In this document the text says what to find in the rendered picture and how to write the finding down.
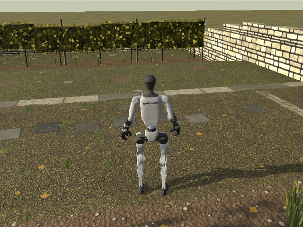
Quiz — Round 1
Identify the left robot upper arm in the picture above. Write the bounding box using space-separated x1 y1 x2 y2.
128 96 141 122

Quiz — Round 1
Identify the right robot forearm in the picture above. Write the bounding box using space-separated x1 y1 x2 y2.
170 113 179 129

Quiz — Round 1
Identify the right robot hand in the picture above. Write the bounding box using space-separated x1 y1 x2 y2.
169 127 180 136

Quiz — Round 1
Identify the left robot thigh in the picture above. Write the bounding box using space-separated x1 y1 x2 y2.
136 132 145 163

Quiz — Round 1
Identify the right robot upper arm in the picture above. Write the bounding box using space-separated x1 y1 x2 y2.
160 95 175 120

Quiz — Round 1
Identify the left robot forearm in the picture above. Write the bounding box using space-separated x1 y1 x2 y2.
122 115 132 132

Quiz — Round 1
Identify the right robot foot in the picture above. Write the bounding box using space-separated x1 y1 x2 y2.
160 184 169 196

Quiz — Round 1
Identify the left robot hand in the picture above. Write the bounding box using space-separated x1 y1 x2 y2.
121 130 131 140

